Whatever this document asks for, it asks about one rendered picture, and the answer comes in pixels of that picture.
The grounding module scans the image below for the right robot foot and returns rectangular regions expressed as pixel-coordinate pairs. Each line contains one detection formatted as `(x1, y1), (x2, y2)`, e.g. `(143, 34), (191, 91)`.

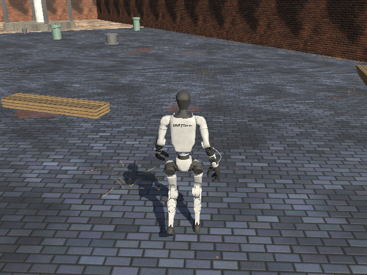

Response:
(193, 219), (201, 233)

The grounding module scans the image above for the right robot hand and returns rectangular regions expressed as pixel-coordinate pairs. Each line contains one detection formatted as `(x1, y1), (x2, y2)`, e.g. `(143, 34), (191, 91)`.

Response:
(207, 166), (220, 182)

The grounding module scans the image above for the left robot hand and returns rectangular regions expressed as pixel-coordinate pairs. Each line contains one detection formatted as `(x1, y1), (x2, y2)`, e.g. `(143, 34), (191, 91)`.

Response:
(155, 151), (169, 160)

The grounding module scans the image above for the right robot thigh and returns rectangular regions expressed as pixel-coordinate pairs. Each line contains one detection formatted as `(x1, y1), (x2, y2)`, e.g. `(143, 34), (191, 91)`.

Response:
(192, 159), (204, 197)

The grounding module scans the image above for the right robot forearm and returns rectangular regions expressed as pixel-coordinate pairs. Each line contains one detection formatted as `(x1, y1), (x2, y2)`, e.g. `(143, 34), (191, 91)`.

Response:
(205, 139), (218, 168)

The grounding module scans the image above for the robot right upper arm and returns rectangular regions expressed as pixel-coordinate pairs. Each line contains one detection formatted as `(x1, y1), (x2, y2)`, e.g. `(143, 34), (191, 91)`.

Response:
(195, 116), (210, 148)

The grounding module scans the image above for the robot left upper arm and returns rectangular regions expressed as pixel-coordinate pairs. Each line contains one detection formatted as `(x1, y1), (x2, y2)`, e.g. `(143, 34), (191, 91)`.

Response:
(157, 115), (171, 146)

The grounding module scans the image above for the left robot forearm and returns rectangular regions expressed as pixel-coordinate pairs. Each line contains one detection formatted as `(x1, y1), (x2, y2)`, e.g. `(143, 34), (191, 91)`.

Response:
(155, 138), (163, 154)

